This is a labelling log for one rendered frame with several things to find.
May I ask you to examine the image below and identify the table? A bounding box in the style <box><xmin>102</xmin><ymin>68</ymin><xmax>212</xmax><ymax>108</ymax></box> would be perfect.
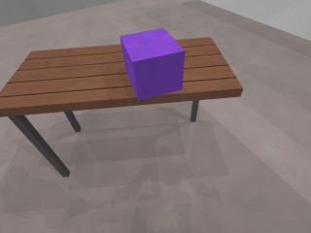
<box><xmin>0</xmin><ymin>37</ymin><xmax>243</xmax><ymax>178</ymax></box>

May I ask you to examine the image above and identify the carton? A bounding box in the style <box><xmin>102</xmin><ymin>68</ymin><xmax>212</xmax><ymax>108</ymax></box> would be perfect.
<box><xmin>120</xmin><ymin>28</ymin><xmax>186</xmax><ymax>101</ymax></box>

